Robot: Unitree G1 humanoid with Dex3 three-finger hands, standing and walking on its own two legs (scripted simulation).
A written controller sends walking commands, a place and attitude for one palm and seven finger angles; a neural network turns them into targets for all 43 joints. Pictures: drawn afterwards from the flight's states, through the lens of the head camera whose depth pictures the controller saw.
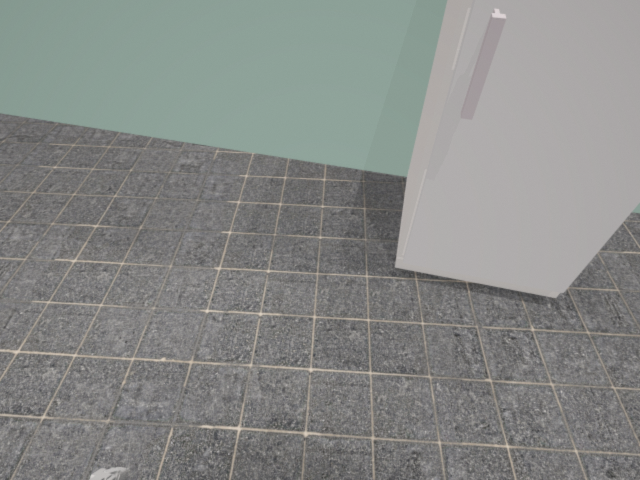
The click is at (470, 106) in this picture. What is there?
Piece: fridge door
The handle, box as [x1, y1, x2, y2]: [461, 9, 505, 119]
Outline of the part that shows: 498,9 494,9 490,16 461,110 462,118 472,118 505,20 505,15 500,14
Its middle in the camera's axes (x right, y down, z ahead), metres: +0.37 -0.39 +0.89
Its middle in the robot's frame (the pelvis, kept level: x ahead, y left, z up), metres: +0.96 -0.31 +0.10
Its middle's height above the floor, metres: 0.87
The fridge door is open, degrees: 0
